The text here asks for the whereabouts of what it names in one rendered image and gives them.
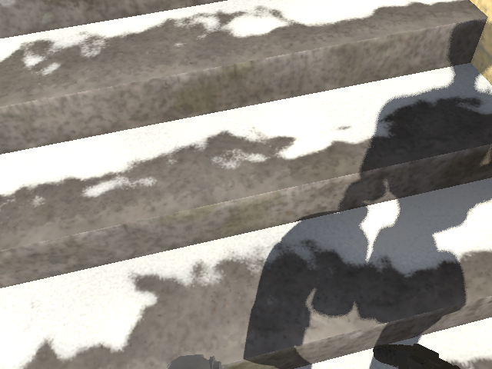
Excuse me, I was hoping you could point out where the right robot hand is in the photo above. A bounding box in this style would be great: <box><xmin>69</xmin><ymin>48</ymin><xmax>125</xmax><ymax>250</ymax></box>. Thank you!
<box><xmin>373</xmin><ymin>344</ymin><xmax>460</xmax><ymax>369</ymax></box>

